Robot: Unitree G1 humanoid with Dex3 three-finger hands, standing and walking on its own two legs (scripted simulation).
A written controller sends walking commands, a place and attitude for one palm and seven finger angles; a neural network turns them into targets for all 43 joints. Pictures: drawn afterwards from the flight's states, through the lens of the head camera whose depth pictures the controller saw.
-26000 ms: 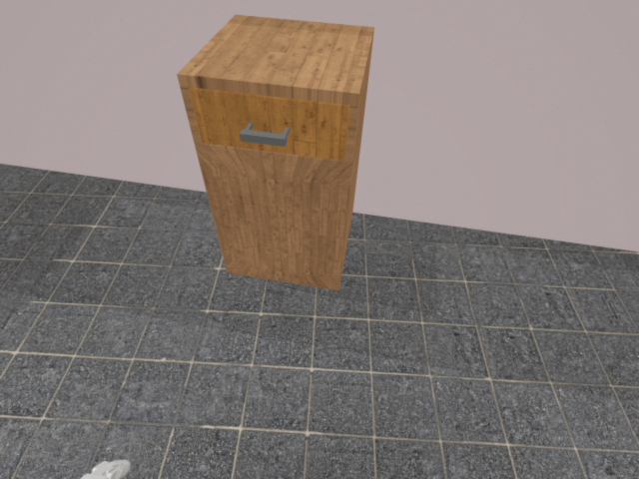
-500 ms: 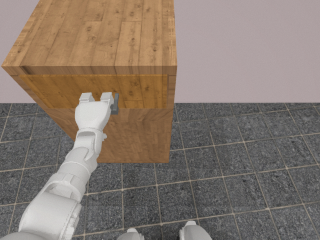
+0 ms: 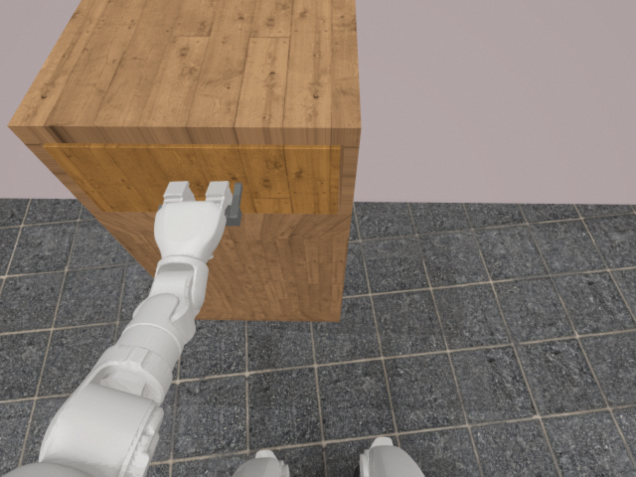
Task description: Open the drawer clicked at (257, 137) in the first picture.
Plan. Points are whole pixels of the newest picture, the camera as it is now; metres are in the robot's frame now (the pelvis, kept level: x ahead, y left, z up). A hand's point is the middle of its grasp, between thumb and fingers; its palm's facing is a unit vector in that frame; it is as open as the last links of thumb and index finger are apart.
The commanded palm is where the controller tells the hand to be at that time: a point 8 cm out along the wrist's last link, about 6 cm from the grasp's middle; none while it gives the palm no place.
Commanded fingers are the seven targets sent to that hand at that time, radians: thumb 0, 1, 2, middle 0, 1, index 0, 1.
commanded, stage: pull the drawer open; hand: left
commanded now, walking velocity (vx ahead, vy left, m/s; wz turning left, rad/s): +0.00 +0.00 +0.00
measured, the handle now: (202, 202) +0.50 +0.17 -0.02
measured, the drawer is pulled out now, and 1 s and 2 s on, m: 0.00 0.11 0.24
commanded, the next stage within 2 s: none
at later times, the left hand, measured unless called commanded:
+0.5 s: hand (197, 279) +0.38 +0.17 -0.03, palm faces -0.02 -0.06 -1.00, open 6.5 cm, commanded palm +0.34 +0.17 +0.01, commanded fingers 0.00 0.90 0.90 -0.40 -1.35 -0.40 -1.35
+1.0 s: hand (190, 320) +0.32 +0.17 -0.03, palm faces -0.03 -0.08 -1.00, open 6.4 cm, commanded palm +0.27 +0.18 +0.01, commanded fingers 0.00 0.90 0.90 -0.40 -1.35 -0.40 -1.35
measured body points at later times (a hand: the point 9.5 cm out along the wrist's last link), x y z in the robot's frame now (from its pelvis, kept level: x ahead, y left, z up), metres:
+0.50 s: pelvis +0.02 +0.00 +0.01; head +0.11 -0.01 +0.45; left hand +0.37 +0.17 +0.02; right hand +0.11 -0.25 -0.13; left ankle -0.03 +0.10 -0.68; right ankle +0.01 -0.11 -0.68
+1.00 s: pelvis +0.01 +0.00 +0.01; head +0.09 -0.02 +0.46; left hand +0.31 +0.17 +0.02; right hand +0.16 -0.25 -0.11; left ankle -0.03 +0.10 -0.68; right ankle +0.01 -0.11 -0.68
